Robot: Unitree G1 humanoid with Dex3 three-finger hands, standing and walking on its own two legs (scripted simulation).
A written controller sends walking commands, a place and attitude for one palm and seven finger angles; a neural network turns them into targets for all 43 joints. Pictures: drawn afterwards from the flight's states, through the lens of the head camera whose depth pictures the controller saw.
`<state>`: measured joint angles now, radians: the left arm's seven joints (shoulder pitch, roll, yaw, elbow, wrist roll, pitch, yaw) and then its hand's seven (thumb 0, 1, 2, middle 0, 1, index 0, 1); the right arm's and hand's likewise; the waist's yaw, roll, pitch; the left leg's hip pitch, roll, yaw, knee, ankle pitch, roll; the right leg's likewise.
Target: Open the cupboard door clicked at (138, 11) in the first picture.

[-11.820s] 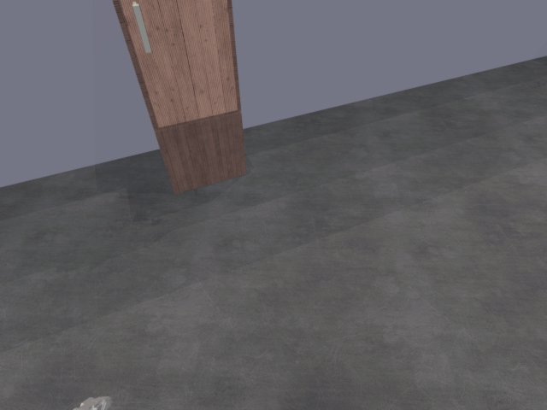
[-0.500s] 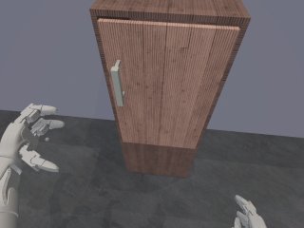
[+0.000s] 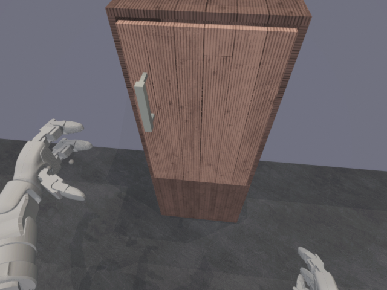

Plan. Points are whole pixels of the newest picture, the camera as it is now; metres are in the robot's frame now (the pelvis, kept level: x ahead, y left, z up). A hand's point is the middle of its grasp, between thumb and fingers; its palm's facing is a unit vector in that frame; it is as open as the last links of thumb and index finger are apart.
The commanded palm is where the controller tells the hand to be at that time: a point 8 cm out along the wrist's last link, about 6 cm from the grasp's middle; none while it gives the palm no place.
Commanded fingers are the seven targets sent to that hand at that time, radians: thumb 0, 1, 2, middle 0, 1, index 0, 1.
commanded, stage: move the hooked fingers beside the handle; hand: left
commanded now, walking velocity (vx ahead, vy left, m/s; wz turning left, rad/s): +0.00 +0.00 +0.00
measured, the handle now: (146, 103) +0.53 +0.15 +0.08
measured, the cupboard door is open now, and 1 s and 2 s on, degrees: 0 0 0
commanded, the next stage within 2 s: none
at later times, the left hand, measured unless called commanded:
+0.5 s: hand (93, 138) +0.39 +0.24 +0.10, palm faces -0.06 -1.00 -0.01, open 14.0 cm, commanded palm +0.37 +0.29 +0.10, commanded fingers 0.00 -0.50 0.30 -0.30 -1.20 -0.30 -1.20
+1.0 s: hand (106, 121) +0.45 +0.23 +0.09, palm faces -0.07 -1.00 +0.01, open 14.0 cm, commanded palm +0.43 +0.28 +0.09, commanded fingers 0.00 -0.50 0.30 -0.30 -1.20 -0.30 -1.20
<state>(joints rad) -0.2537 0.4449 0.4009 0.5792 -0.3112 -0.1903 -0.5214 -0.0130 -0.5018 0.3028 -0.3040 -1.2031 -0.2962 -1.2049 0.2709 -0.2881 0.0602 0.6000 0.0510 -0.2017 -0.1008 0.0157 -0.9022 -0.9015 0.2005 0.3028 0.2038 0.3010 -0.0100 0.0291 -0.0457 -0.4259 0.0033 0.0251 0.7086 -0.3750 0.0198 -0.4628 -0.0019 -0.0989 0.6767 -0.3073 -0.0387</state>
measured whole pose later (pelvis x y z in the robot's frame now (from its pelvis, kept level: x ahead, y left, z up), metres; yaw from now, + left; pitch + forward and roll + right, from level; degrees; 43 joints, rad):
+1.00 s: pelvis +0.01 +0.01 -0.01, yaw -2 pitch +13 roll -1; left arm -0.70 0.51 0.40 1.04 -0.20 -0.30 -0.44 -0.01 -0.50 0.30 -0.30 -1.20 -0.30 -1.20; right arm 0.37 -0.29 0.05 0.62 0.03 -0.04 -0.06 0.01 -0.90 -0.90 0.20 0.30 0.20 0.30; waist -0.10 0.01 -0.07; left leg -0.59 0.01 0.05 0.78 -0.40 0.04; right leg -0.63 0.00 -0.07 0.73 -0.31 -0.02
